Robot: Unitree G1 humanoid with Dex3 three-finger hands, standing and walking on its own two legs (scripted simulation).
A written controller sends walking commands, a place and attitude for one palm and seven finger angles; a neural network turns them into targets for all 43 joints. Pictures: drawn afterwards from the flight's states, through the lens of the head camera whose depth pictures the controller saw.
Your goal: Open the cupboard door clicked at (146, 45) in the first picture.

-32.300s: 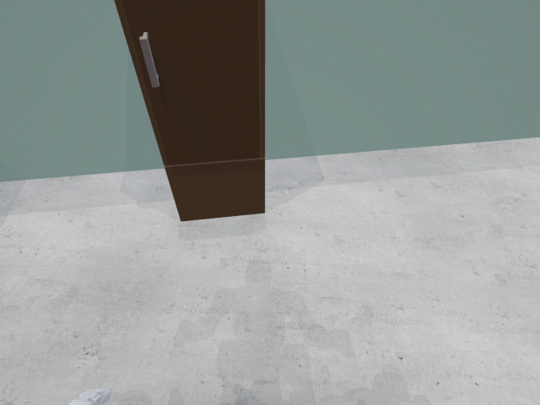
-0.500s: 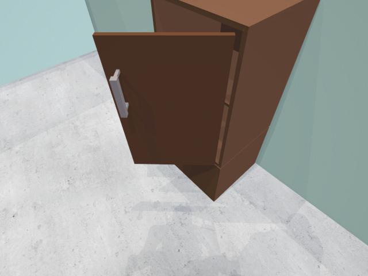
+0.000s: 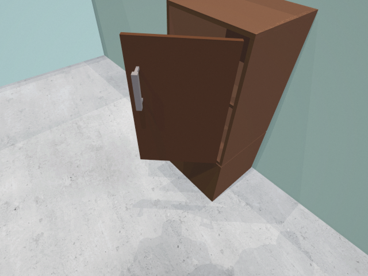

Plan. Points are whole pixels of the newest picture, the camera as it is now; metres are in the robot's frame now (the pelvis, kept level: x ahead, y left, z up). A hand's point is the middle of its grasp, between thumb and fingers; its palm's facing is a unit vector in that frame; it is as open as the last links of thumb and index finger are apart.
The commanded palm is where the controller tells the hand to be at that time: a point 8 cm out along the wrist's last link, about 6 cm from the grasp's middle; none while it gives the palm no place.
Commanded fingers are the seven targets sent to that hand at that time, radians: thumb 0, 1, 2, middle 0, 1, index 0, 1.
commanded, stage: shuffle to correct the standing spot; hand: left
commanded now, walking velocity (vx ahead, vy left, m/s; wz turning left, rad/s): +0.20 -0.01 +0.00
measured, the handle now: (138, 89) +0.67 +0.20 +0.04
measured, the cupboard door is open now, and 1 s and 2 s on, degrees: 46 46 46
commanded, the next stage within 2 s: come to a stop and stand still in 0.80 s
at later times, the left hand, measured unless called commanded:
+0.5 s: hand out of the picture +0.04 +0.19 -0.17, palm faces -0.03 -0.98 -0.17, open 7.3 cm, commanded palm none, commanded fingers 0.00 0.90 0.90 -0.20 -0.30 -0.20 -0.30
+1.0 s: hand out of the picture +0.13 +0.19 -0.19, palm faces +0.03 -0.99 -0.13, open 7.3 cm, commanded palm none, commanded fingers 0.00 0.90 0.90 -0.20 -0.30 -0.20 -0.30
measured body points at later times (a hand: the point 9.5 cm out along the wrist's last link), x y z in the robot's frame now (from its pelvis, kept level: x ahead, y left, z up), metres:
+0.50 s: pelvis +0.03 +0.02 +0.01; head +0.03 +0.02 +0.46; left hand +0.05 +0.24 -0.15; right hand -0.04 -0.18 -0.15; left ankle +0.03 +0.10 -0.74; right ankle +0.05 -0.11 -0.69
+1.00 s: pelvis +0.14 +0.03 -0.01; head +0.15 +0.05 +0.44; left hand +0.13 +0.25 -0.18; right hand +0.17 -0.22 -0.15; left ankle +0.17 +0.12 -0.74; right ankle +0.10 -0.11 -0.71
